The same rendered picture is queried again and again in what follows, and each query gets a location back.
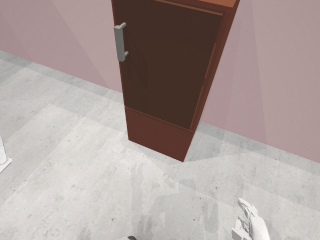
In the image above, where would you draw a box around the robot left hand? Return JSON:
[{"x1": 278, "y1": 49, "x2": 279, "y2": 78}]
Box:
[{"x1": 0, "y1": 135, "x2": 12, "y2": 174}]

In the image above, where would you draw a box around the handle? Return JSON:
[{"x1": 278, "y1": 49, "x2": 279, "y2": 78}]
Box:
[{"x1": 114, "y1": 22, "x2": 129, "y2": 62}]

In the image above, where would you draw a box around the cupboard door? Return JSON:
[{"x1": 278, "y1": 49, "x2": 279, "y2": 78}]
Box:
[{"x1": 113, "y1": 0, "x2": 223, "y2": 130}]

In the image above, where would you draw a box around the robot right hand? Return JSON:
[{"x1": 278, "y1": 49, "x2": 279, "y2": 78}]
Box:
[{"x1": 231, "y1": 198, "x2": 271, "y2": 240}]

